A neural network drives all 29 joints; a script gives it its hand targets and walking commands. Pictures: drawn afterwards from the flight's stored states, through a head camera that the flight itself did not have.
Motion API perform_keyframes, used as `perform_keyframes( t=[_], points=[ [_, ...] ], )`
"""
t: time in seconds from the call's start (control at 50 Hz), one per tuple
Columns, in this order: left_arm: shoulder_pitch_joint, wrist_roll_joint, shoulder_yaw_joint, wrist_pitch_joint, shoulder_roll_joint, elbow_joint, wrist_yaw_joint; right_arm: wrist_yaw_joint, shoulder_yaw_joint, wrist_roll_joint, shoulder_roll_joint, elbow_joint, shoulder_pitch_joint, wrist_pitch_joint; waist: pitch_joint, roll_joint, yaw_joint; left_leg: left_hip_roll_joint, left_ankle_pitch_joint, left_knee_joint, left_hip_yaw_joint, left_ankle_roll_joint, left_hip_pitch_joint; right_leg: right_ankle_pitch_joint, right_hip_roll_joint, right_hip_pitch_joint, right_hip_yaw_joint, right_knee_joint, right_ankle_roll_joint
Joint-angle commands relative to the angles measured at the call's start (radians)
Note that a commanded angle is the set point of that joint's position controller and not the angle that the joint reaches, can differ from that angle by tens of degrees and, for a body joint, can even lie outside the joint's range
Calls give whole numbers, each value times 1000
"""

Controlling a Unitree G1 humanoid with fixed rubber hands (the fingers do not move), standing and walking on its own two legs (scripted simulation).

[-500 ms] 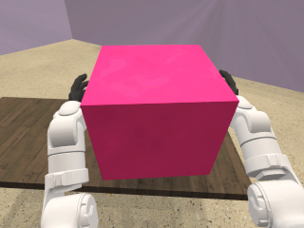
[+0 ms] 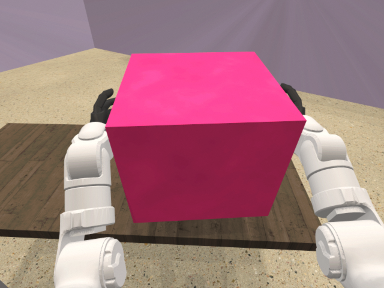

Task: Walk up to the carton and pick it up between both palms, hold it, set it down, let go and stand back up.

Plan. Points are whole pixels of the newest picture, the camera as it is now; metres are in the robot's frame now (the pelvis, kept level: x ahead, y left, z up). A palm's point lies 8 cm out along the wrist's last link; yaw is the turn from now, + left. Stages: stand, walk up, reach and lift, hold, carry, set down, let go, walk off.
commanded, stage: hold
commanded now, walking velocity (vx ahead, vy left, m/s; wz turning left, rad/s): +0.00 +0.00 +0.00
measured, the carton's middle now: (197, 132) +0.40 +0.00 +0.20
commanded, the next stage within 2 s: none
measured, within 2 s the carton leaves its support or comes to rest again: neither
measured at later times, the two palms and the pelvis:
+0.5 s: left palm (102, 131) +0.36 +0.18 +0.24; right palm (293, 123) +0.37 -0.19 +0.24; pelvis +0.00 -0.01 +0.00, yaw +1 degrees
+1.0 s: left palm (100, 126) +0.36 +0.19 +0.24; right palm (290, 118) +0.38 -0.18 +0.24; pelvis +0.00 +0.00 +0.00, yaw +1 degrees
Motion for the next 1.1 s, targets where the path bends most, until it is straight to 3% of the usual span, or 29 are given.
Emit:
perform_keyframes(
  t=[0.0, 0.1, 0.14, 0.16, 0.22, 0.24, 0.28, 0.32, 0.38, 0.42, 0.52, 0.58, 0.66, 0.76, 0.8, 0.84, 0.88, 0.94, 1.0, 1.08],
  points=[
    [-758, -180, -459, -71, -545, -122, -124, 153, 324, 120, 612, -308, -832, -41, -326, 10, 13, -5, 139, -34, -18, -21, 66, 102, 19, 126, 30, -5, 21],
    [-707, -175, -450, -72, -524, -181, -135, 119, 376, 159, 616, -383, -796, -30, -386, -12, 7, -24, 292, 9, -20, -28, 108, 335, 23, 216, 37, 20, 49],
    [-676, -151, -416, -58, -501, -154, -152, 105, 367, 158, 597, -380, -781, -18, -322, -16, 4, -27, 255, -7, -18, -25, 84, 323, 14, 223, 39, 8, 52],
    [-696, -156, -434, -61, -501, -169, -157, 103, 350, 153, 592, -381, -776, -18, -324, 3, -14, -28, 219, -14, -17, -32, 79, 294, 11, 213, 38, 7, 50],
    [-671, -177, -459, -57, -515, -211, -164, 93, 373, 166, 603, -480, -784, -20, -362, 2, -20, -32, 287, 10, -23, -36, 96, 385, 13, 247, 35, 22, 55],
    [-701, -179, -473, -65, -511, -255, -162, 89, 370, 167, 608, -465, -753, -12, -365, 24, -33, -33, 301, 15, -24, -46, 105, 414, 12, 255, 36, 32, 59],
    [-677, -157, -445, -56, -491, -235, -163, 85, 381, 167, 613, -462, -737, -1, -336, 1, -18, -36, 260, 0, -24, -34, 93, 387, 8, 247, 37, 26, 64],
    [-699, -147, -448, -56, -486, -244, -168, 84, 362, 152, 607, -413, -705, 8, -300, 26, -29, -35, 202, -18, -22, -38, 73, 327, -3, 232, 41, 21, 60],
    [-710, -163, -467, -58, -490, -245, -163, 88, 378, 158, 621, -466, -753, -2, -331, 44, -10, -37, 195, -12, -22, -37, 67, 307, -2, 216, 37, 26, 57],
    [-749, -179, -488, -65, -504, -265, -154, 95, 370, 153, 627, -463, -766, -1, -342, 46, -15, -30, 188, -14, -24, -39, 74, 252, 5, 183, 32, 23, 53],
    [-740, -176, -474, -58, -528, -163, -140, 123, 344, 128, 604, -395, -803, -3, -297, 35, 5, -15, 130, -32, -22, -30, 64, 130, 14, 123, 32, 0, 30],
    [-718, -175, -454, -57, -531, -120, -149, 123, 346, 118, 620, -386, -820, -9, -318, -9, 16, -18, 103, -41, -17, -13, 30, 136, 9, 161, 44, -4, 35],
    [-735, -172, -448, -69, -532, -126, -150, 122, 346, 132, 620, -340, -800, -7, -317, 9, 1, -20, 154, -32, -25, -24, 50, 199, 11, 176, 45, 3, 36],
    [-792, -175, -455, -79, -540, -125, -143, 133, 318, 118, 630, -307, -823, -18, -309, 27, -2, -16, 116, -42, -23, -25, 43, 114, 13, 136, 38, -6, 29],
    [-788, -196, -487, -82, -565, -137, -137, 133, 326, 126, 626, -353, -844, -31, -365, 47, -12, -17, 150, -25, -28, -34, 64, 145, 15, 150, 37, -2, 25],
    [-767, -176, -457, -75, -559, -80, -139, 132, 309, 114, 605, -314, -842, -24, -292, 22, -10, -15, 129, -31, -26, -31, 64, 112, 17, 117, 33, -17, 27],
    [-790, -172, -463, -86, -557, -129, -140, 134, 311, 119, 619, -275, -794, -21, -307, 42, -16, -10, 145, -38, -31, -37, 63, 127, 18, 136, 33, -6, 24],
    [-773, -179, -482, -79, -558, -152, -132, 136, 316, 131, 605, -308, -794, -25, -328, 73, -22, -13, 202, -15, -34, -49, 93, 156, 19, 134, 32, -4, 21],
    [-735, -186, -474, -75, -557, -147, -134, 131, 339, 138, 620, -368, -822, -27, -357, 20, -5, -15, 206, -13, -30, -32, 77, 198, 22, 165, 36, -3, 31],
    [-727, -171, -467, -76, -537, -196, -135, 119, 353, 149, 606, -371, -766, -16, -331, 27, -16, -20, 275, 1, -35, -41, 107, 276, 22, 178, 34, 8, 39]
  ],
)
